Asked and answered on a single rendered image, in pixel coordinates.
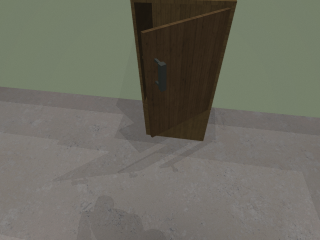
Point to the handle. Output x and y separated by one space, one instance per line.
162 75

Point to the cupboard door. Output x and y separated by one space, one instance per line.
191 49

